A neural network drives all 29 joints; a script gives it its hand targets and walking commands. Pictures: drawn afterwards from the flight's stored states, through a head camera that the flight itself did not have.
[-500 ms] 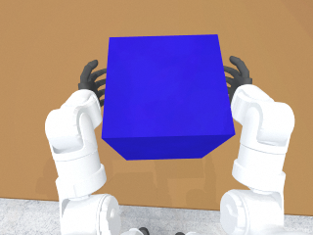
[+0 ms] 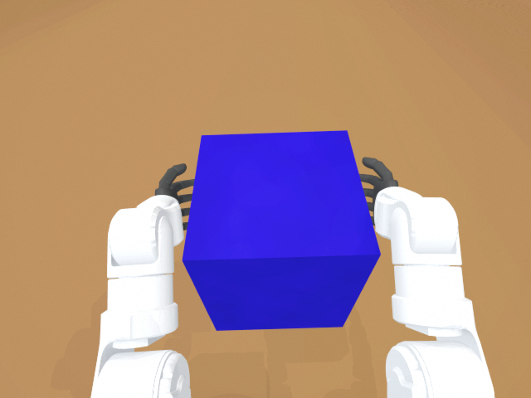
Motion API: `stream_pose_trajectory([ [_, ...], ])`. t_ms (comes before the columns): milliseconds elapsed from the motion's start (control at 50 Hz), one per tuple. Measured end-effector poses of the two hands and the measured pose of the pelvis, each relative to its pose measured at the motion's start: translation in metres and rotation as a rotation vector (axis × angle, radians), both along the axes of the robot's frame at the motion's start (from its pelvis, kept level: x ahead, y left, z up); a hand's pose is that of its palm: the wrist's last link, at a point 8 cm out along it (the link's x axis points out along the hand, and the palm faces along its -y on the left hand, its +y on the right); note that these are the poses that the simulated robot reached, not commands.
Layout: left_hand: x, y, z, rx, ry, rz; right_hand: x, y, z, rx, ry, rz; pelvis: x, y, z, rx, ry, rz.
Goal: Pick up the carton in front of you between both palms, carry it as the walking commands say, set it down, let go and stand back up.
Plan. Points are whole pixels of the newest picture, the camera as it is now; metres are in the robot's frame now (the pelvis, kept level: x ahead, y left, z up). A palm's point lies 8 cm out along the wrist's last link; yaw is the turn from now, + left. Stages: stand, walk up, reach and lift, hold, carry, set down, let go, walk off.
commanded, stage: carry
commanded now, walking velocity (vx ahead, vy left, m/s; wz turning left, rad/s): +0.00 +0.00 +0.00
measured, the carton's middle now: (277, 237) +0.36 -0.01 +0.04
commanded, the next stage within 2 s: none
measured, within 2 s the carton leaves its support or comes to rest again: neither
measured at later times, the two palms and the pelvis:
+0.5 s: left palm (161, 234) +0.33 +0.15 +0.11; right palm (385, 218) +0.34 -0.15 +0.11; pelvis -0.01 -0.01 -0.01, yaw +1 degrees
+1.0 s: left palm (149, 261) +0.29 +0.15 +0.11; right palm (393, 246) +0.29 -0.14 +0.11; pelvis -0.05 +0.00 -0.01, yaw +1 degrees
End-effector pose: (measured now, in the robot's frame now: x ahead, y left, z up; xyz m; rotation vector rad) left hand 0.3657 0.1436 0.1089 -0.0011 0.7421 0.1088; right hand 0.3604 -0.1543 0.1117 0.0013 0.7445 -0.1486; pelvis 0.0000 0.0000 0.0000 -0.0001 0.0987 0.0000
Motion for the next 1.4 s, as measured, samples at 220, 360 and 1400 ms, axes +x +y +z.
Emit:
stream_pose_trajectory([
  [220,-0.005,-0.007,-0.002,0.025,0.0,0.016,0.002,-0.008,-0.008,0.014,0.0,0.022,0.007,-0.009,-0.011,-0.009,-0.03,0.012],
  [360,-0.017,-0.002,-0.004,0.024,0.002,0.019,-0.006,-0.003,-0.005,-0.007,0.003,0.04,-0.001,-0.01,-0.015,-0.002,-0.045,0.014],
  [1400,-0.099,0.015,0.004,0.039,0.028,0.016,-0.087,0.014,0.002,-0.026,0.028,0.056,-0.074,0.003,-0.014,0.003,-0.091,0.019],
])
